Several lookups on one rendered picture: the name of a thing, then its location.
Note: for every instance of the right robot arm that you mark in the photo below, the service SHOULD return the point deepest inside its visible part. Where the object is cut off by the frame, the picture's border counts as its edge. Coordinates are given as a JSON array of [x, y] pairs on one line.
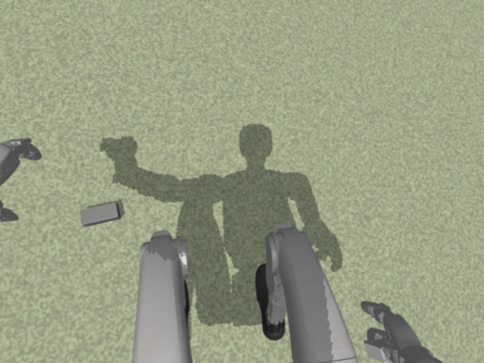
[[416, 354]]

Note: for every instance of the small box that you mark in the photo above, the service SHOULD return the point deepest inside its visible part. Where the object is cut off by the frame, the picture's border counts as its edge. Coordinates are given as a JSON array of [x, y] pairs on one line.
[[100, 214]]

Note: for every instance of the right robot foot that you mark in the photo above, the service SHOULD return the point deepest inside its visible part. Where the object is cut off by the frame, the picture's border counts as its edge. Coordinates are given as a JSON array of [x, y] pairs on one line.
[[271, 331]]

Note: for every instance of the left robot hand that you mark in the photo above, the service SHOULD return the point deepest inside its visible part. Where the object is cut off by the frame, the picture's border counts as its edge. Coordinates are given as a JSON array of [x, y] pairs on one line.
[[10, 151]]

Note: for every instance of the right robot hand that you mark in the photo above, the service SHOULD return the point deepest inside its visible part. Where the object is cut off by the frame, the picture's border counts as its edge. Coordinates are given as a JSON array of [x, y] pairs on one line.
[[383, 345]]

